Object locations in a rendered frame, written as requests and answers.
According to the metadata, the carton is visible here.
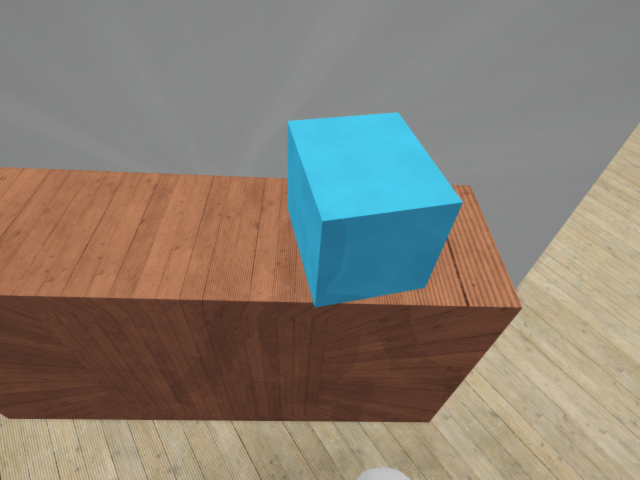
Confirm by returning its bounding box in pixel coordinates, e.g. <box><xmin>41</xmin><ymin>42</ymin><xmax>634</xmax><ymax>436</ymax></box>
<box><xmin>287</xmin><ymin>112</ymin><xmax>463</xmax><ymax>308</ymax></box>

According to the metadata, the pedestal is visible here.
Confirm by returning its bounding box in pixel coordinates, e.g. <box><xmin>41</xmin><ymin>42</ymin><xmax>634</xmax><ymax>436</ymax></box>
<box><xmin>0</xmin><ymin>167</ymin><xmax>523</xmax><ymax>422</ymax></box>

